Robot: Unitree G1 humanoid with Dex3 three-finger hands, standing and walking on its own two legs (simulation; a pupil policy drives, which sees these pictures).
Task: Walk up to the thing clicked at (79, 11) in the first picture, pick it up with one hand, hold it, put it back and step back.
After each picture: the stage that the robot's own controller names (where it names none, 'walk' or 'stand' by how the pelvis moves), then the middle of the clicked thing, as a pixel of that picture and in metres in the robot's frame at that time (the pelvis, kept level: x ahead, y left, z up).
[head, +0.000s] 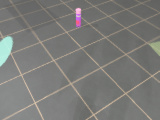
stand; (78, 18) +1.88 +0.15 -0.65
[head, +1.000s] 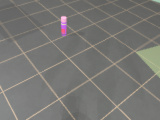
walk; (63, 26) +1.73 +0.22 -0.65
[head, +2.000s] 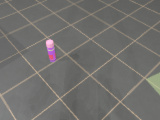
walk; (51, 51) +1.13 +0.31 -0.64
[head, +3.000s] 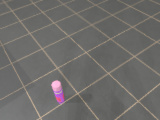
walk; (58, 92) +0.69 +0.27 -0.63
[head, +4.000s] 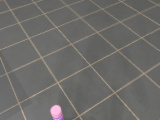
stand; (58, 117) +0.45 +0.23 -0.62
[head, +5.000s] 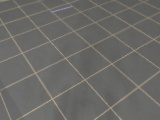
stand; out of the picture +0.38 +0.23 -0.65
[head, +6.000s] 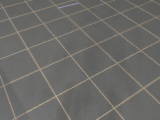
stand; out of the picture +0.38 +0.20 -0.66
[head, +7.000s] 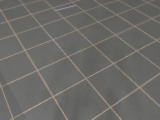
stand; out of the picture +0.40 +0.23 -0.66
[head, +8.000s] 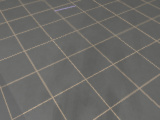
stand; out of the picture +0.39 +0.23 -0.66
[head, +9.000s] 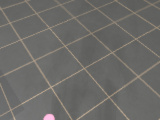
go down; out of the picture +0.39 +0.23 -0.65
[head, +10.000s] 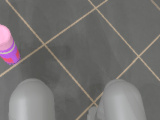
go down; (6, 48) +0.46 +0.28 -0.23
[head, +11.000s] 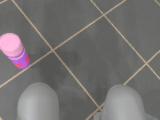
close in; (17, 54) +0.45 +0.27 -0.25
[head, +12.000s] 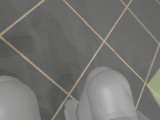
close in; out of the picture +0.43 +0.31 -0.16
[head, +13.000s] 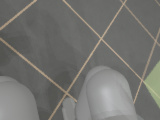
lift; out of the picture +0.42 +0.31 -0.16
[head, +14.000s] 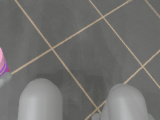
lift; out of the picture +0.33 +0.30 -0.07
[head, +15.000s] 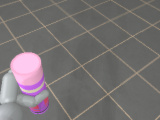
hold; (34, 88) +0.32 +0.17 +0.06
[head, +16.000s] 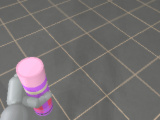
hold; (38, 90) +0.33 +0.17 +0.02
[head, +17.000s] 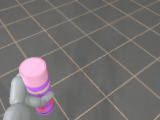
crouch; (40, 90) +0.33 +0.16 +0.02
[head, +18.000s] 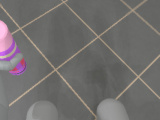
crouch; (7, 53) +0.44 +0.24 -0.05
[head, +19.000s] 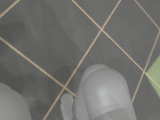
lower; out of the picture +0.45 +0.31 -0.17
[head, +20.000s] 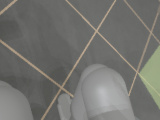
lower; out of the picture +0.45 +0.33 -0.16
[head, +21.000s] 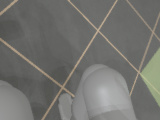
lower; out of the picture +0.45 +0.33 -0.16
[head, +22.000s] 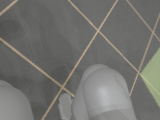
lower; out of the picture +0.45 +0.33 -0.16
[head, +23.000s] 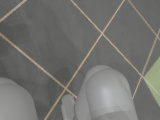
loosen; out of the picture +0.44 +0.31 -0.17
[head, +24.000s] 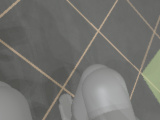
withdraw; out of the picture +0.44 +0.31 -0.17
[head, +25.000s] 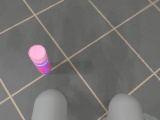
walk; (41, 61) +0.48 +0.23 -0.32
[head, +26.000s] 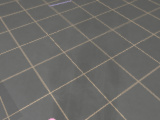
stand; out of the picture +0.40 +0.20 -0.59
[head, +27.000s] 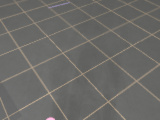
stand; out of the picture +0.42 +0.21 -0.60
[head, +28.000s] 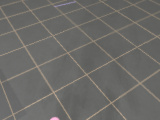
stand; out of the picture +0.41 +0.20 -0.64
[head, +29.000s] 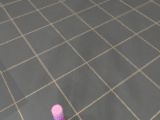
walk; (58, 116) +0.45 +0.18 -0.64
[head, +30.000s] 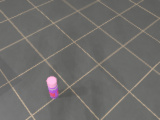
walk; (53, 88) +0.61 +0.22 -0.63
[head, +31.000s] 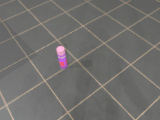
walk; (62, 58) +0.94 +0.29 -0.63
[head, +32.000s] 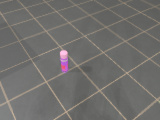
stand; (64, 61) +1.06 +0.22 -0.65
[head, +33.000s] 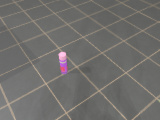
stand; (63, 63) +1.07 +0.24 -0.66
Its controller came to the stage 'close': yes
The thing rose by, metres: 0.67
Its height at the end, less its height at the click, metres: +0.00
